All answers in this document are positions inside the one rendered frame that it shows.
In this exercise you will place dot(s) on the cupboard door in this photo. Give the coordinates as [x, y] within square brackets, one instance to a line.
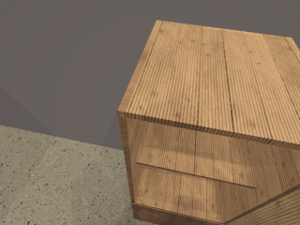
[285, 211]

